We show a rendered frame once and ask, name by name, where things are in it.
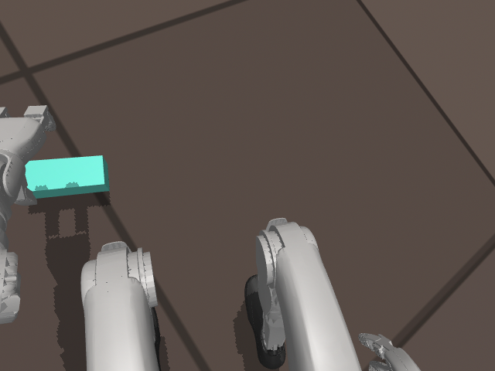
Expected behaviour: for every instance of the carton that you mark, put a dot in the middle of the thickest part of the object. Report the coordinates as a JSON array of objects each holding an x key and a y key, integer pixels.
[{"x": 67, "y": 176}]

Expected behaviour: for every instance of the right robot hand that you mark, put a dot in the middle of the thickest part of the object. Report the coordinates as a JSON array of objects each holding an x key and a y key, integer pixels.
[{"x": 396, "y": 358}]

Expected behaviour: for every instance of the right robot foot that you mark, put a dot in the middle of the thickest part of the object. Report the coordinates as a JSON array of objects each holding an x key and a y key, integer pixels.
[{"x": 268, "y": 358}]

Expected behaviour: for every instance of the left robot hand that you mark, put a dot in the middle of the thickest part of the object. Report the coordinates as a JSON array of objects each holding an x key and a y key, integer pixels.
[{"x": 24, "y": 137}]

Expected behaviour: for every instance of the left robot arm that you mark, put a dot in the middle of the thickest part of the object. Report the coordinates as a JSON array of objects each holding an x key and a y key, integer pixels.
[{"x": 12, "y": 172}]

